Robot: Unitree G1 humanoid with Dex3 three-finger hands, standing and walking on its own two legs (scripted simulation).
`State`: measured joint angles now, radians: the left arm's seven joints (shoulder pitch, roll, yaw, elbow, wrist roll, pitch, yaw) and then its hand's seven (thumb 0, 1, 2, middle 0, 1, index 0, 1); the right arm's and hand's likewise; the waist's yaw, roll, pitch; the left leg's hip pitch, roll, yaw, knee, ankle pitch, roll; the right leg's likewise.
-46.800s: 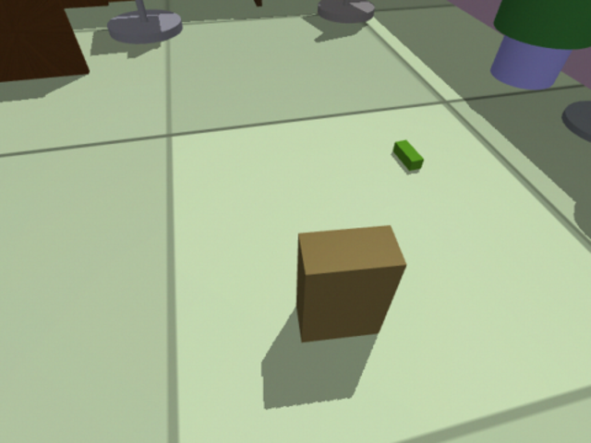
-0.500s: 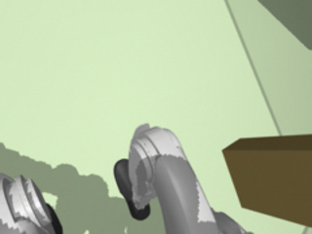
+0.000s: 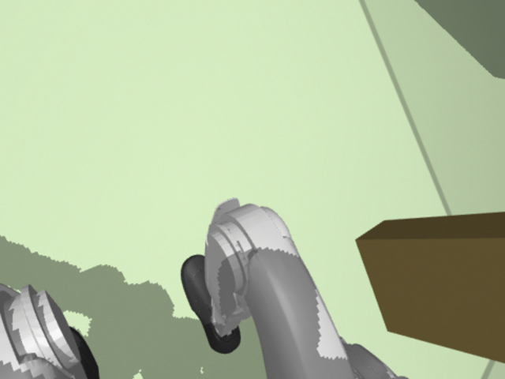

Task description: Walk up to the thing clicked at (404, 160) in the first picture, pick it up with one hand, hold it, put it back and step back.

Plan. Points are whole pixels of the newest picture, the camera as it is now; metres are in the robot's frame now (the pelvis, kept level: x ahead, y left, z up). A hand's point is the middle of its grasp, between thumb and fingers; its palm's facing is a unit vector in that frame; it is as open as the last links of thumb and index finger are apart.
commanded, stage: open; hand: left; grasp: from above
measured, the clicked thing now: out of the picture +0.46 +0.34 -0.27
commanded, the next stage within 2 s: withdraw in 0.08 s
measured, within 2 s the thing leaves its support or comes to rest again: neither
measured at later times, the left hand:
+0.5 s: hand out of the picture +0.47 +0.36 -0.19, palm faces -0.32 -0.12 -0.94, open 14.1 cm
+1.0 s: hand out of the picture +0.43 +0.35 -0.10, palm faces -0.47 -0.11 -0.88, open 14.0 cm
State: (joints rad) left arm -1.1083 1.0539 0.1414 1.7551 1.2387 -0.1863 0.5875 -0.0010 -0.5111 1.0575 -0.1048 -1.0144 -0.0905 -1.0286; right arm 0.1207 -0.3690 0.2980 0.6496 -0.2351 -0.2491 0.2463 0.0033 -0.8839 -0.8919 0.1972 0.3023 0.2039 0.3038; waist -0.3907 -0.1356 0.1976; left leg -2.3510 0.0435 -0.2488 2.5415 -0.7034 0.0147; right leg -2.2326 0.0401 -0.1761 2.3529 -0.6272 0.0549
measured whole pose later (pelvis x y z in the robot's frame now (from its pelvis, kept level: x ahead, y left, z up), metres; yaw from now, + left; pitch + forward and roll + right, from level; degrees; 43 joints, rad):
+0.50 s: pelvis +0.01 +0.00 +0.01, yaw +1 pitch +30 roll -14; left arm -0.95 0.97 0.19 1.40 1.23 -0.17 0.46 0.00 -0.52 0.99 -0.10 -1.00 -0.09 -1.00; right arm 0.17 -0.35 0.22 0.67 -0.21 -0.19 0.25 0.00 -0.90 -0.90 0.20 0.30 0.20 0.30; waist -0.33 -0.07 0.10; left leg -2.36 0.03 -0.24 2.51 -0.71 0.00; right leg -2.24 0.03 -0.17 2.34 -0.65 0.04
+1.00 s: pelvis -0.01 -0.01 +0.04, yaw +7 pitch +31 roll -8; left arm -1.05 0.82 0.01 1.45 1.22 -0.22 0.24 0.00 -0.51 1.02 -0.09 -1.01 -0.08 -1.02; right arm 0.14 -0.33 0.13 0.65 -0.11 -0.03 0.12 0.00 -0.89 -0.90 0.20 0.30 0.20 0.30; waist -0.27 -0.02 -0.02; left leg -2.28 0.02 -0.14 2.35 -0.62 0.00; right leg -2.20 -0.01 -0.09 2.25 -0.60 0.02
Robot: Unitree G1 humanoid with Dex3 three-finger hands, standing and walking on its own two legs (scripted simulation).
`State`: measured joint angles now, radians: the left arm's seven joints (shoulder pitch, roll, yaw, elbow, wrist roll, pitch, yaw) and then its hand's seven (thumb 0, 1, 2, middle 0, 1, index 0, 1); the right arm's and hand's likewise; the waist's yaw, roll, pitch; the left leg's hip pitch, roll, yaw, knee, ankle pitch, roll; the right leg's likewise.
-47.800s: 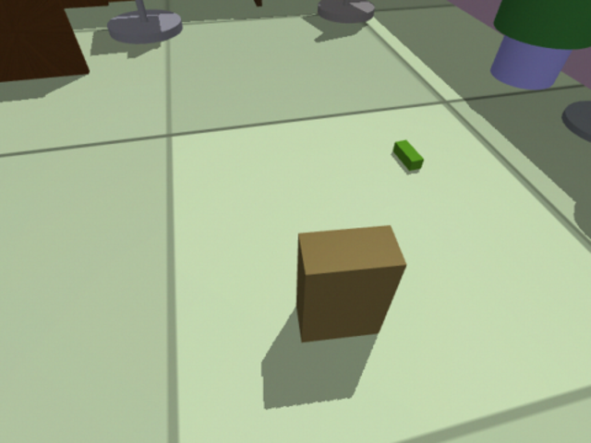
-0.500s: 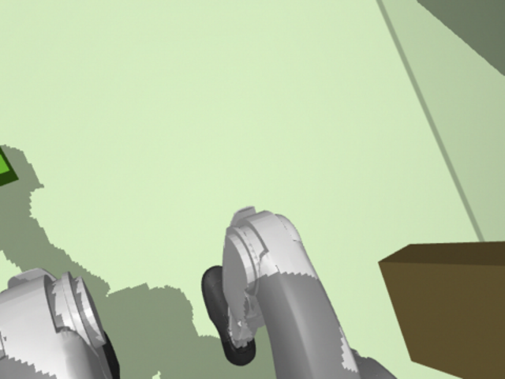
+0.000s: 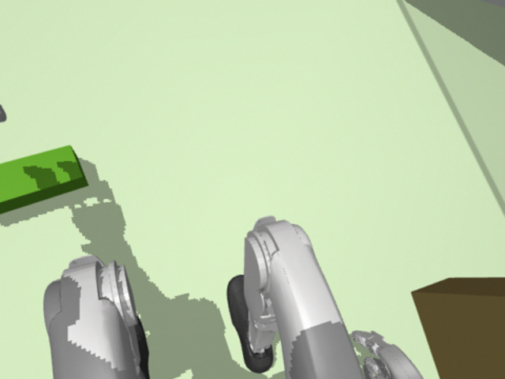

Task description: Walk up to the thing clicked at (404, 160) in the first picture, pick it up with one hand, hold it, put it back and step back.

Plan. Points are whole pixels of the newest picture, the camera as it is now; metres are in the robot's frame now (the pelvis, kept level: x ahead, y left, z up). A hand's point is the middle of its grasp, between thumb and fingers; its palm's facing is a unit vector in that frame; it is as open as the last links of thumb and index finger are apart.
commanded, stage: withdraw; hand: left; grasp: from above
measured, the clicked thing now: (29, 181) +0.51 +0.29 -0.31
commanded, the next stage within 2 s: home in 0.10 s
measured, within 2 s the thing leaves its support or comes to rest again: neither
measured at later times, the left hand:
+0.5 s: hand out of the picture +0.47 +0.32 -0.08, palm faces -0.35 -0.22 -0.91, open 11.7 cm
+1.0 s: hand out of the picture +0.29 +0.25 +0.12, palm faces -0.05 -0.87 -0.49, open 7.4 cm
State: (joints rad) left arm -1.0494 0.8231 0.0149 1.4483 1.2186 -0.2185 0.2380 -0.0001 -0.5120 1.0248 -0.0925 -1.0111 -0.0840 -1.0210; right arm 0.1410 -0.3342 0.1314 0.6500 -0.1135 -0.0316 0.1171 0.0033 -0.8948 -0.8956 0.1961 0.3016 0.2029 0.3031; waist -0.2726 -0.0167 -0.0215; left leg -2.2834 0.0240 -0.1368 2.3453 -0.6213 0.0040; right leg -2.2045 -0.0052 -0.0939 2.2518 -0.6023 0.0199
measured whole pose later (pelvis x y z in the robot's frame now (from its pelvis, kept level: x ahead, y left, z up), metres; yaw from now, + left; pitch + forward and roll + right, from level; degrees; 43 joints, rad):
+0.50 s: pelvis +0.02 +0.01 +0.04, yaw +1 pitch +37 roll -8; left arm -0.77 0.66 0.08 1.05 0.95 -0.04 0.18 0.00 0.02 0.88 -0.22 -0.60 -0.21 -0.60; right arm 0.22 -0.27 0.02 0.68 -0.06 -0.01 0.14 0.01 -0.89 -0.89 0.20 0.30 0.20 0.30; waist -0.17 0.07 -0.14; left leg -2.20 0.03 -0.09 2.24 -0.69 0.02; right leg -2.13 -0.01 -0.06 2.16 -0.67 0.04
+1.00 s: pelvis +0.03 +0.01 +0.22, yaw +6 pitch +26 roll -4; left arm -0.03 0.36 0.03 0.28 0.21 0.25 0.06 0.01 0.88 0.90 -0.21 -0.31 -0.21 -0.31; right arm 0.08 -0.24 0.02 0.56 0.04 -0.08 -0.04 0.01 -0.90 -0.90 0.20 0.30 0.20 0.30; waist -0.05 0.03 -0.19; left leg -1.52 0.03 -0.06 1.65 -0.60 0.00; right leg -1.46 -0.02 -0.06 1.59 -0.59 0.02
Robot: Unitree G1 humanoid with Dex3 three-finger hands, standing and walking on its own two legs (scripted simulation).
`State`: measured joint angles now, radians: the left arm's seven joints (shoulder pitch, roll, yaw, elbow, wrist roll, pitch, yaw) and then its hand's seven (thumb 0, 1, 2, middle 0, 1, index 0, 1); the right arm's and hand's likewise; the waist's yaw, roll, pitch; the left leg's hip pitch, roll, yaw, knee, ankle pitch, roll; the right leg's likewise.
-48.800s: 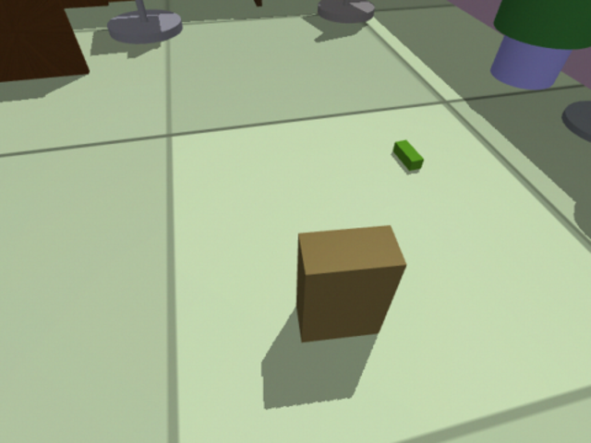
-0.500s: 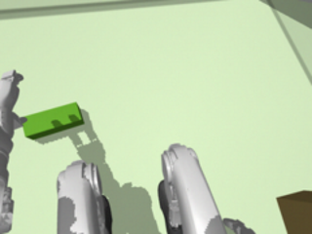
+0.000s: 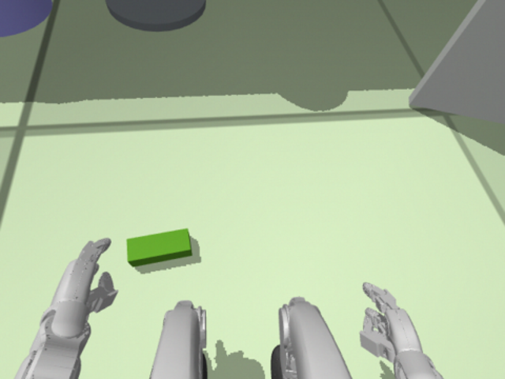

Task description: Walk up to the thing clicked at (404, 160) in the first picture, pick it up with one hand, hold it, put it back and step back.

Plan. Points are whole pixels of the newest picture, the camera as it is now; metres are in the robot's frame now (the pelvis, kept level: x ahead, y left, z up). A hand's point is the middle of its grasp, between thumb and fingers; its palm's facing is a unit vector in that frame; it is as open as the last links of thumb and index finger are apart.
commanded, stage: home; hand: left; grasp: from above
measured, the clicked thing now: (160, 247) +0.51 +0.24 -0.54
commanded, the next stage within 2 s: none
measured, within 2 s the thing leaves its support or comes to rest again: neither
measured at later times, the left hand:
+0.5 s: hand (77, 312) +0.23 +0.18 +0.10, palm faces +0.11 -0.97 -0.22, open 7.4 cm
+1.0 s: hand (68, 331) +0.21 +0.19 +0.10, palm faces +0.10 -0.97 -0.20, open 7.4 cm
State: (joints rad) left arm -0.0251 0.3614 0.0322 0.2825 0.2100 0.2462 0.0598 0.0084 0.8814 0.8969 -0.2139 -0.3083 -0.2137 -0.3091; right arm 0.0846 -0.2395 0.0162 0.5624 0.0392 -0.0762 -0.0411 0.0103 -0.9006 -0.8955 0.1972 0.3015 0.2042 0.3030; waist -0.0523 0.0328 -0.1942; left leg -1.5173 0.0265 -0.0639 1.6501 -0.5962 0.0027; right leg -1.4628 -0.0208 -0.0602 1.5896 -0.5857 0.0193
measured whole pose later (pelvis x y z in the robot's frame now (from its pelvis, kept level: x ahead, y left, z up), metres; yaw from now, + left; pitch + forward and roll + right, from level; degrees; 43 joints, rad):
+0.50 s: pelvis +0.07 +0.00 +0.14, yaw +2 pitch +12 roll -3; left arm 0.49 0.22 0.04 -0.11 -0.07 0.44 0.06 0.01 0.90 0.90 -0.21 -0.30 -0.20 -0.30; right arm 0.32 -0.23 0.04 0.53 0.03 -0.19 -0.19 0.02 -0.90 -0.90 0.20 0.30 0.20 0.30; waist -0.06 0.06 -0.19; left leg -0.77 0.04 -0.04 1.04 -0.49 0.00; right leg -0.71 -0.01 -0.06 0.96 -0.47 0.01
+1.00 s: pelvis +0.06 +0.00 +0.15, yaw +3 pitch +9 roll -3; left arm 0.49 0.22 0.03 -0.11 -0.05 0.44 0.02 0.01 0.90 0.90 -0.20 -0.30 -0.20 -0.30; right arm 0.28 -0.22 0.04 0.54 0.01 -0.25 -0.19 0.02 -0.90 -0.90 0.20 0.30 0.21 0.30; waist -0.03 0.04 -0.15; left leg -0.69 0.03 -0.05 1.00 -0.47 0.00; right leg -0.63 -0.01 -0.07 0.93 -0.45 0.02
